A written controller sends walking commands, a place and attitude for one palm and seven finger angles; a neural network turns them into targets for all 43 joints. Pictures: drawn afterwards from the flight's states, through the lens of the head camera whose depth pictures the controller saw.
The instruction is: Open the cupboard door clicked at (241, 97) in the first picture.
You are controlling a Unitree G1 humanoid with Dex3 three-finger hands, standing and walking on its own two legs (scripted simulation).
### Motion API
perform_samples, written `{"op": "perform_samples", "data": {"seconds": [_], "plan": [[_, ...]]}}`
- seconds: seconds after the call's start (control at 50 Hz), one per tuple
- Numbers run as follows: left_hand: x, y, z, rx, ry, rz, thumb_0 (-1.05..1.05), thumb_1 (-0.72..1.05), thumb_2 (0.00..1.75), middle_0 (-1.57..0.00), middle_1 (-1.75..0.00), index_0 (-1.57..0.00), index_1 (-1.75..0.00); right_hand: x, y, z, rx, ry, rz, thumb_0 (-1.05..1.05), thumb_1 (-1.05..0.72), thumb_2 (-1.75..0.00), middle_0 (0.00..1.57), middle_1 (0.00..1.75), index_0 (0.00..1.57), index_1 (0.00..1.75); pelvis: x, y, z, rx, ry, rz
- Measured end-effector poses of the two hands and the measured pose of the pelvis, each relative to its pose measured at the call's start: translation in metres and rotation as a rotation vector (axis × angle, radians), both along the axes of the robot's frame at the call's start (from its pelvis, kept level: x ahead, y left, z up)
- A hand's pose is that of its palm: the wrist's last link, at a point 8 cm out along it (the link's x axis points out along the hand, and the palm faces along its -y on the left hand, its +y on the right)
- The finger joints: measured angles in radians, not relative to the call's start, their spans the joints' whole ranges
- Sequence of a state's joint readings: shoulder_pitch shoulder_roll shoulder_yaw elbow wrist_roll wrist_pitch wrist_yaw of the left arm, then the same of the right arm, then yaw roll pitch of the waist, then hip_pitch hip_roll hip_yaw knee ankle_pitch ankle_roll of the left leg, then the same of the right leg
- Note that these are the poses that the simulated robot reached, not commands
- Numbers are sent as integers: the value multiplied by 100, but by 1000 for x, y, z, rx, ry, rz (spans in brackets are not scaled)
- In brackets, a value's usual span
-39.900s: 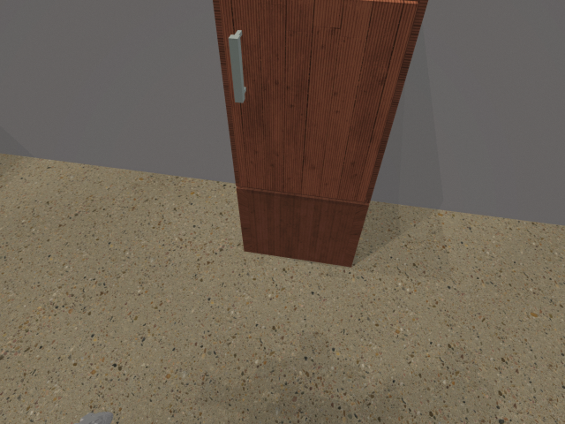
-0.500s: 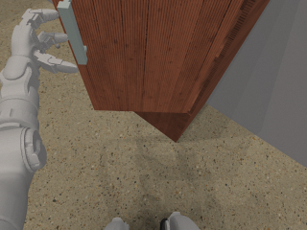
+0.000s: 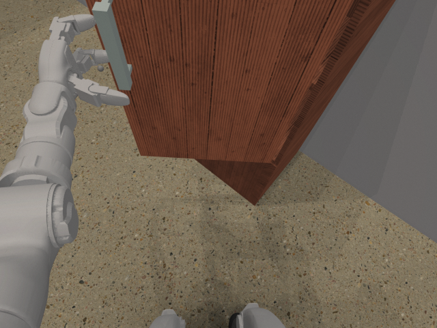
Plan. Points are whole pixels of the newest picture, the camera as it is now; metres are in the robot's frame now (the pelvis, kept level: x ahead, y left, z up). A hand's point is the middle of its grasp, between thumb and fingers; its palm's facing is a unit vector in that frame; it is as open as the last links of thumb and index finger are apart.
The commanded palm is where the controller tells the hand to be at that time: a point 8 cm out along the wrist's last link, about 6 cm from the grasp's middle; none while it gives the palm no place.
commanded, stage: slide the fingers in behind the handle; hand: left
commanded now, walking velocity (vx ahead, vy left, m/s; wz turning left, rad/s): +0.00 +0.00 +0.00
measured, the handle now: (117, 44) +0.59 +0.15 +0.13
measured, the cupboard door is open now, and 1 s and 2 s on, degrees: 38 38 50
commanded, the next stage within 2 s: close the thumb around the handle in 0.38 s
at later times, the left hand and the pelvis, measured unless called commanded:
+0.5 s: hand (126, 66) +0.54 +0.13 +0.13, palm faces -0.08 -1.00 -0.02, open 14.3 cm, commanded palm +0.52 +0.18 +0.13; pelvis +0.00 +0.00 +0.00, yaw -2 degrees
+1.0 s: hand (126, 64) +0.54 +0.13 +0.13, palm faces -0.10 -1.00 -0.01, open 7.1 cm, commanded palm +0.52 +0.18 +0.13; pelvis +0.00 +0.00 +0.00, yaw -4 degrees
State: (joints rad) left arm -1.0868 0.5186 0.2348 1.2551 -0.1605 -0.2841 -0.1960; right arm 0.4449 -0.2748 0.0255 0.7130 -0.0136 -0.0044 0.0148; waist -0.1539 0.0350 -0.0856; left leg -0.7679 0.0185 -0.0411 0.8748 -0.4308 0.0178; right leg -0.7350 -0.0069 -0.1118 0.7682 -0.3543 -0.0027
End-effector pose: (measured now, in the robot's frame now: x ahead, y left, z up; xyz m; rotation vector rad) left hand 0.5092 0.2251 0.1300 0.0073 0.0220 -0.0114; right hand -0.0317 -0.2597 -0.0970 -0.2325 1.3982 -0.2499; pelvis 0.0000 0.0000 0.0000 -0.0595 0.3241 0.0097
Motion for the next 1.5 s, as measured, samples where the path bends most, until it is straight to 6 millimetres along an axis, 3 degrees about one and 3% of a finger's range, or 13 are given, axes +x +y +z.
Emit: {"op": "perform_samples", "data": {"seconds": [0.24, 0.36, 0.58, 0.7, 0.84, 1.1, 1.28, 1.5], "plan": [[-1, -2, 0, 14, -1, -6, -2, -50, 30, -30, -120, 0, -110, 12, 3, -4, 7, -34, 24, 0, -91, -90, 20, 30, 20, 30, -2, 1, -1, 1, 3, 7], [5, -29, 0, 3, 1, -99, -2, -50, 30, -26, -120, -13, -115, 13, 3, -4, 1, -53, 7, 0, -91, -90, 20, 30, 20, 30, -2, 3, -1, 3, 2, -6], [16, -41, -4, 4, 4, -84, -2, -47, 32, -29, -121, -27, -121, -10, 11, -2, 13, -53, -81, 0, -91, -90, 20, 30, 20, 30, -2, 3, 0, 14, 2, -55], [17, -41, -1, 3, -1, -80, -2, -29, 40, -31, -123, -31, -123, -25, 13, 0, 16, -14, -109, 0, -91, -90, 20, 30, 20, 30, -1, 2, 1, 16, 2, -63], [19, -39, -1, 10, 2, -83, -1, 5, 54, -33, -126, -34, -126, -33, 10, 5, -2, 2, -123, 0, -91, -90, 20, 30, 20, 30, -1, 1, 2, 15, 5, -66], [15, -36, -3, -2, 2, -86, 0, 70, 82, -38, -133, -39, -133, -16, 3, 7, -24, -36, -108, 0, -91, -90, 20, 30, 20, 30, 1, 2, 3, 14, -1, -68], [17, -37, -3, -6, 10, -103, 0, 71, 84, -37, -135, -39, -134, -7, 5, 4, -25, -60, -94, 0, -91, -90, 20, 30, 20, 30, -1, 3, 2, 13, 1, -62], [12, -38, -4, -12, -6, -87, 0, 73, 83, -35, -135, -36, -135, -13, 11, 3, -3, -55, -114, 0, -91, -90, 20, 30, 20, 30, 1, 6, 2, 16, 0, -79]]}}
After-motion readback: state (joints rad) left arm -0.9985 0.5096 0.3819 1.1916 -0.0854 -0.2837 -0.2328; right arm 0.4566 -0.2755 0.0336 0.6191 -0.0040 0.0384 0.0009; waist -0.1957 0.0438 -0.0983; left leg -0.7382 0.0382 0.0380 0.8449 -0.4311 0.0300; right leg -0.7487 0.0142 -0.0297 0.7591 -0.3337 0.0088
